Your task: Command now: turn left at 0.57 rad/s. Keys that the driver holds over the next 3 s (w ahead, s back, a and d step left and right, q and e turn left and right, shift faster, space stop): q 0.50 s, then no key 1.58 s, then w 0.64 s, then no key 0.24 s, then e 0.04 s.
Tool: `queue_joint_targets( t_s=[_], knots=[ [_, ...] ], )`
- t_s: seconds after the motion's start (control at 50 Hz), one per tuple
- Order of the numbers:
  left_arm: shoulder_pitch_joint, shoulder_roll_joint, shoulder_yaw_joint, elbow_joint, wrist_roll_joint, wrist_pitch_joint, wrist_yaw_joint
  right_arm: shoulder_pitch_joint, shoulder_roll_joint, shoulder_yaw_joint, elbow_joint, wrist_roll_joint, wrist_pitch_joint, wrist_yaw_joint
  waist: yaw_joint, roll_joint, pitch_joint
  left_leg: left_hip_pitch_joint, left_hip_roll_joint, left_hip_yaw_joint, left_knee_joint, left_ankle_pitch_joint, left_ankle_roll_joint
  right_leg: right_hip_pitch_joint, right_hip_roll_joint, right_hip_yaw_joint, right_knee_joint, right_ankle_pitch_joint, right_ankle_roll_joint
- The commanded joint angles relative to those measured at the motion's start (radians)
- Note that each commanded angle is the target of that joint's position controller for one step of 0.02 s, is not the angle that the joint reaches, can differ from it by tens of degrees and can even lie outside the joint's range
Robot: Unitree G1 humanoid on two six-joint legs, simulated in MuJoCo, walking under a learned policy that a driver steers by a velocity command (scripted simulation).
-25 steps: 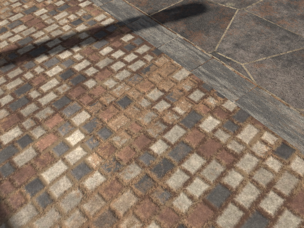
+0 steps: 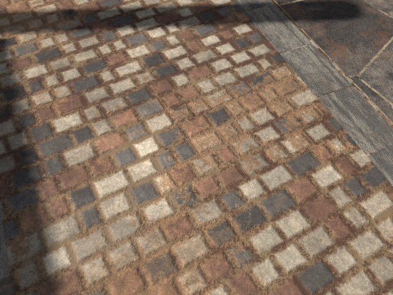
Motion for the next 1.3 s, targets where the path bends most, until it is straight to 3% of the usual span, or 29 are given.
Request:
queue_joint_targets(
  t_s=[0.02, 0.06, 0.1, 0.12, 0.14, 0.16, 0.18, 0.2, 0.24, 0.3, 0.38, 0.48, 0.52, 0.54, 0.56, 0.58, 0.6, 0.62, 0.64, 0.66, 0.72, 0.8, 0.86, 0.92, 0.96, 0.98, 1.02, 1.08, 1.3],
  knots=[
    [0.024, 0.088, 0.016, -0.053, -0.006, -0.013, -0.007, -0.04, -0.167, -0.036, -0.083, 0.0, -0.005, -0.008, 0.013, 0.17, -0.155, 0.09, 0.223, -0.28, -0.125, 0.082, 0.172, 0.08, 0.037, -0.019, -0.089, 0.026, -0.002],
    [0.035, 0.095, 0.017, -0.058, -0.01, -0.024, -0.018, -0.04, -0.165, -0.033, -0.095, 0.002, 0.001, -0.008, 0.016, 0.184, -0.156, 0.107, 0.221, -0.326, -0.097, 0.109, 0.158, 0.117, 0.048, -0.019, -0.171, 0.019, -0.014],
    [0.095, 0.094, 0.019, -0.047, -0.012, -0.038, -0.032, -0.062, -0.156, -0.027, -0.113, 0.01, 0.011, -0.015, 0.058, 0.183, -0.162, 0.1, 0.192, -0.341, -0.039, 0.158, 0.122, 0.227, 0.054, -0.035, -0.362, 0.115, -0.035],
    [0.134, 0.115, 0.027, -0.036, -0.008, -0.041, -0.035, -0.054, -0.137, -0.02, -0.122, 0.014, 0.017, -0.02, 0.074, 0.16, -0.166, 0.054, 0.154, -0.322, 0.012, 0.112, 0.08, 0.328, 0.013, -0.02, -0.468, 0.205, -0.055],
    [0.166, 0.19, 0.043, -0.038, 0.013, -0.036, -0.029, -0.013, -0.079, -0.004, -0.131, 0.008, 0.019, -0.022, 0.05, -0.013, -0.196, -0.08, 0.068, -0.217, 0.209, -0.118, 0.018, 0.465, -0.199, 0.158, -0.508, 0.291, -0.127],
    [0.137, 0.253, 0.053, -0.042, 0.048, -0.024, -0.03, 0.01, -0.077, -0.009, -0.171, 0.012, 0.007, -0.017, 0.001, -0.312, -0.15, -0.297, -0.085, -0.046, 0.396, -0.47, -0.033, 0.464, -0.383, 0.431, -0.549, 0.489, -0.31],
    [0.092, 0.186, 0.036, -0.082, 0.056, -0.027, -0.026, 0.025, -0.174, -0.035, -0.152, 0.001, -0.006, -0.009, 0.006, -0.236, -0.157, -0.308, -0.005, -0.075, 0.624, -0.476, -0.059, 0.431, -0.427, 0.438, -0.549, 0.522, -0.378],
    [0.043, 0.136, 0.023, -0.104, 0.046, -0.027, -0.019, 0.044, -0.205, -0.052, -0.129, 0.014, -0.003, -0.003, -0.011, -0.157, -0.142, -0.298, 0.013, -0.064, 0.709, -0.401, -0.07, 0.4, -0.37, 0.311, -0.528, 0.514, -0.341],
    [0.001, 0.105, 0.013, -0.119, 0.012, -0.02, -0.011, 0.069, -0.164, -0.049, -0.102, 0.01, 0.022, -0.008, -0.015, -0.111, -0.097, -0.318, 0.035, -0.03, 0.789, -0.284, -0.108, 0.385, -0.269, 0.152, -0.512, 0.449, -0.27],
    [0.054, 0.115, 0.011, -0.114, 0.015, -0.005, 0.004, 0.013, -0.1, -0.028, -0.146, 0.022, 0.031, 0.004, 0.024, -0.141, -0.069, -0.326, 0.054, 0.042, 0.713, -0.206, -0.141, 0.397, -0.227, 0.031, -0.532, 0.453, -0.278],
    [0.1, 0.165, 0.03, -0.115, 0.011, 0.007, 0.009, -0.045, -0.07, -0.008, -0.205, 0.014, 0.028, 0.021, 0.066, -0.163, -0.111, -0.252, 0.106, 0.084, 0.49, -0.219, -0.149, 0.471, -0.274, -0.014, -0.519, 0.493, -0.3],
    [0.084, 0.203, 0.046, -0.128, -0.014, 0.006, -0.016, -0.015, -0.096, -0.019, -0.227, 0.016, 0.039, 0.046, 0.054, -0.186, -0.11, -0.066, 0.096, 0.166, 0.251, -0.192, -0.093, 0.413, -0.306, -0.07, -0.477, 0.481, -0.274],
    [0.075, 0.193, 0.044, -0.121, -0.034, 0.006, -0.022, 0.053, -0.089, -0.026, -0.208, 0.014, 0.042, 0.052, 0.011, -0.16, -0.114, 0.077, 0.063, 0.193, 0.041, -0.058, -0.041, 0.363, -0.287, -0.11, -0.384, 0.431, -0.218],
    [0.134, 0.154, 0.032, -0.095, -0.028, 0.004, -0.029, 0.105, -0.115, -0.038, -0.191, 0.012, 0.04, 0.042, 0.002, -0.083, -0.132, 0.227, 0.058, 0.151, -0.061, 0.07, -0.007, 0.274, -0.248, -0.163, -0.279, 0.348, -0.156],
    [0.147, 0.085, 0.008, -0.113, 0.016, 0.002, -0.039, 0.145, -0.22, -0.062, -0.2, 0.009, 0.035, 0.024, 0.014, 0.181, -0.168, 0.426, 0.285, -0.159, -0.085, 0.417, 0.069, 0.036, -0.145, -0.256, 0.005, -0.009, -0.057],
    [0.083, 0.074, -0.001, -0.17, 0.025, -0.002, -0.035, 0.126, -0.266, -0.058, -0.226, -0.023, 0.018, 0.024, 0.001, 0.328, -0.193, 0.392, 0.504, -0.394, -0.071, 0.622, 0.288, -0.156, -0.03, -0.183, 0.229, -0.345, -0.01],
    [0.023, 0.136, 0.016, -0.171, 0.005, -0.001, -0.029, 0.147, -0.204, -0.041, -0.22, -0.036, -0.004, 0.032, -0.056, 0.198, -0.225, 0.344, 0.473, -0.344, -0.096, 0.53, 0.316, -0.143, -0.052, -0.079, 0.34, -0.323, -0.015],
    [0.02, 0.14, 0.02, -0.168, -0.011, 0.005, -0.027, 0.104, -0.174, -0.028, -0.208, -0.034, -0.019, 0.032, -0.024, 0.178, -0.175, 0.302, 0.409, -0.249, -0.097, 0.444, 0.26, -0.143, -0.065, -0.064, 0.356, -0.253, -0.029],
    [0.045, 0.137, 0.023, -0.143, -0.007, 0.012, -0.018, 0.05, -0.156, -0.022, -0.206, -0.02, -0.023, 0.028, 0.002, 0.134, -0.15, 0.272, 0.352, -0.19, -0.1, 0.354, 0.205, -0.137, -0.075, -0.058, 0.325, -0.179, -0.031],
    [0.059, 0.148, 0.027, -0.134, 0.002, 0.019, -0.012, 0.01, -0.132, -0.011, -0.206, -0.007, -0.024, 0.024, 0.018, 0.141, -0.131, 0.237, 0.328, -0.157, -0.105, 0.35, 0.179, -0.117, -0.078, -0.054, 0.301, -0.117, -0.026],
    [0.12, 0.12, 0.02, -0.114, -0.001, 0.023, -0.015, -0.014, -0.096, 0.008, -0.199, -0.019, -0.028, 0.012, 0.048, 0.14, -0.152, 0.183, 0.286, -0.088, -0.118, 0.389, 0.178, -0.006, -0.057, -0.065, 0.255, 0.001, -0.011],
    [0.076, 0.075, -0.005, -0.127, 0.001, 0.024, -0.02, -0.007, -0.1, 0.01, -0.173, -0.02, -0.027, 0.008, 0.02, 0.143, -0.129, 0.184, 0.277, -0.088, -0.121, 0.281, 0.177, 0.083, -0.062, -0.068, -0.008, 0.002, -0.009],
    [0.075, 0.091, -0.005, -0.128, -0.004, 0.023, -0.024, 0.005, -0.105, 0.013, -0.151, -0.022, -0.022, 0.016, 0.004, 0.146, -0.103, 0.156, 0.288, -0.127, -0.12, 0.2, 0.189, 0.161, -0.047, -0.084, -0.135, -0.029, -0.017],
    [0.126, 0.07, -0.014, -0.105, 0.005, 0.011, -0.032, -0.011, -0.067, 0.033, -0.126, -0.009, -0.022, 0.022, 0.053, 0.108, -0.086, 0.107, 0.249, -0.122, -0.085, 0.13, 0.133, 0.322, -0.034, -0.096, -0.429, 0.202, -0.046],
    [0.146, 0.156, -0.004, -0.11, 0.022, 0.003, -0.031, 0.056, -0.045, 0.04, -0.107, -0.032, -0.038, 0.027, 0.006, -0.027, -0.122, 0.049, 0.15, -0.054, -0.022, -0.019, 0.037, 0.454, -0.143, 0.011, -0.413, 0.519, -0.089],
    [0.116, 0.164, 0.002, -0.093, 0.008, 0.002, -0.036, 0.088, -0.042, 0.036, -0.1, -0.032, -0.041, 0.03, -0.034, -0.127, -0.121, 0.084, 0.096, 0.007, -0.04, -0.068, 0.005, 0.378, -0.139, -0.001, -0.381, 0.383, -0.129],
    [0.091, 0.092, -0.014, -0.101, 0.012, -0.007, -0.046, -0.003, -0.071, 0.03, -0.1, -0.024, -0.032, 0.026, 0.02, -0.087, -0.083, 0.135, 0.092, 0.019, -0.001, -0.036, -0.011, 0.287, -0.095, -0.022, -0.412, 0.216, -0.111],
    [0.106, 0.082, -0.022, -0.09, 0.013, -0.023, -0.044, 0.004, -0.053, 0.031, -0.091, -0.021, -0.014, 0.019, 0.022, -0.059, -0.071, 0.132, 0.107, 0.002, 0.0, 0.03, 0.008, 0.289, -0.075, -0.044, -0.398, 0.236, -0.088],
    [0.125, 0.074, -0.032, -0.054, 0.007, -0.017, -0.029, 0.037, -0.043, 0.026, -0.006, -0.014, -0.017, 0.008, 0.027, 0.019, -0.058, 0.144, 0.109, 0.005, 0.001, 0.08, -0.009, 0.308, -0.054, -0.058, -0.385, 0.251, -0.09]
  ],
)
